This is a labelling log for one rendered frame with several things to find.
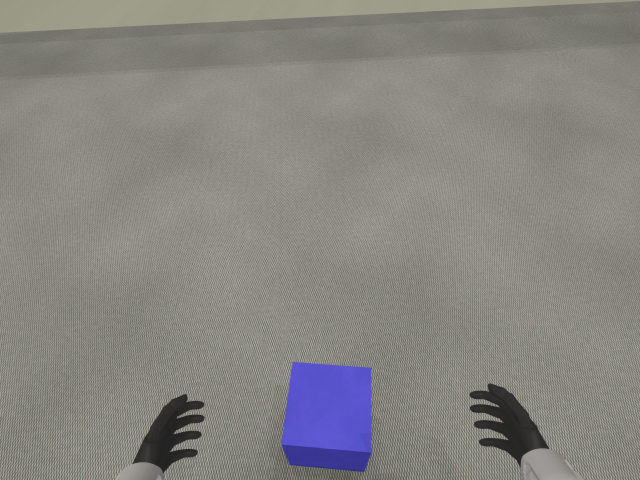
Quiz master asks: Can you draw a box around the robot right hand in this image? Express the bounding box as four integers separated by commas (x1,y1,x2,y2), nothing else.
470,383,549,468

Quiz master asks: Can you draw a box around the robot left hand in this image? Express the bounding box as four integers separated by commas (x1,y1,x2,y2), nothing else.
133,394,205,474

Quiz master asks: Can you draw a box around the carton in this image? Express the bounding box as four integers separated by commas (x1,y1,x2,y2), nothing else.
281,362,371,472

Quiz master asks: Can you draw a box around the robot right forearm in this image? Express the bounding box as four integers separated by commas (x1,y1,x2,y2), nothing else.
521,448,586,480

